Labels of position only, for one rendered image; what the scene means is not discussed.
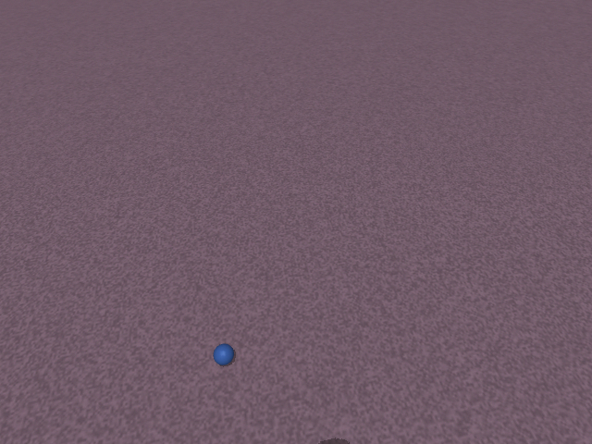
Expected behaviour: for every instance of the ball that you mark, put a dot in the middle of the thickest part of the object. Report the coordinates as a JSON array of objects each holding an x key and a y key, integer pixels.
[{"x": 223, "y": 354}]

